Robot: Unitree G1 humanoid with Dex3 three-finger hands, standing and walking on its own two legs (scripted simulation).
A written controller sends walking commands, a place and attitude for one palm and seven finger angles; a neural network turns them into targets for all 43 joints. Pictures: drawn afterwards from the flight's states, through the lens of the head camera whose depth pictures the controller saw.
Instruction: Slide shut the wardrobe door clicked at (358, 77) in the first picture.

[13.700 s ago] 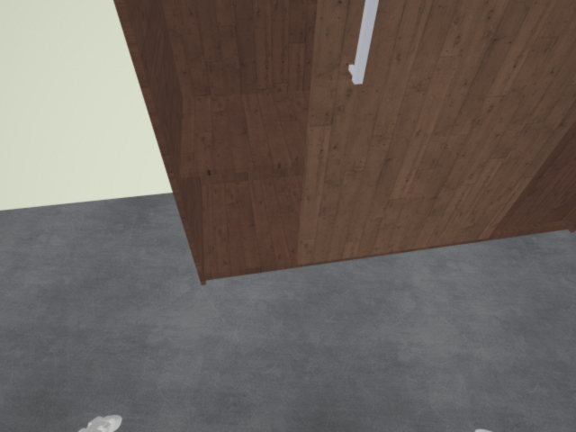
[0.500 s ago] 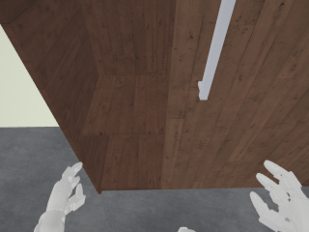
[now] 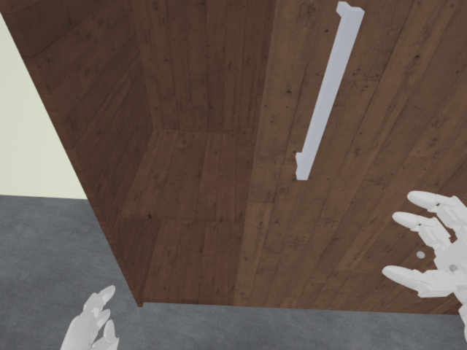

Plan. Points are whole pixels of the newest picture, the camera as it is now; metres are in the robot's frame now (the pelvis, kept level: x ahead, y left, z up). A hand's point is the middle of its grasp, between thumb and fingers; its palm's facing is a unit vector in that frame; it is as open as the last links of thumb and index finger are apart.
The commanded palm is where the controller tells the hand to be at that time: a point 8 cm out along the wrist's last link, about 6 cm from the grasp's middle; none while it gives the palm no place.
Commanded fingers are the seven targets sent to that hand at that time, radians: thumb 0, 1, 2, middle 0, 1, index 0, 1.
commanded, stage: raise the hand with hooked fingers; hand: right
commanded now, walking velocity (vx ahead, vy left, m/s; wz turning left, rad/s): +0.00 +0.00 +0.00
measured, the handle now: (319, 104) +0.44 -0.12 +0.25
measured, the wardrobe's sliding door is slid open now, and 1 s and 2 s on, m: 0.37 0.37 0.37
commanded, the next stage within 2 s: move the hooked fingers beside the handle in 1.08 s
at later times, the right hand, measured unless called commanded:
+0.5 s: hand out of the picture +0.23 -0.30 +0.25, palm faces +0.08 +0.98 -0.19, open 13.9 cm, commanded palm +0.19 -0.35 +0.26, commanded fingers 0.00 0.50 -0.30 0.30 1.20 0.30 1.20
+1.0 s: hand out of the picture +0.23 -0.30 +0.29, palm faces +0.14 +0.98 -0.15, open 13.9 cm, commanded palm +0.20 -0.33 +0.28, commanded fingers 0.00 0.50 -0.30 0.30 1.20 0.30 1.20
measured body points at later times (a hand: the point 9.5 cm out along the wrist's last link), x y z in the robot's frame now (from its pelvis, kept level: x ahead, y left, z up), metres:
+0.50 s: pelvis -0.03 -0.02 +0.01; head -0.05 -0.01 +0.46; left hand +0.20 +0.15 -0.04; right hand +0.22 -0.36 +0.26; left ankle -0.05 +0.10 -0.72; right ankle +0.05 -0.10 -0.73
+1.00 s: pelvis -0.03 +0.00 +0.01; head -0.08 +0.02 +0.46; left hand +0.17 +0.22 -0.05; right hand +0.21 -0.35 +0.30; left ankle -0.05 +0.10 -0.73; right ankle +0.05 -0.09 -0.73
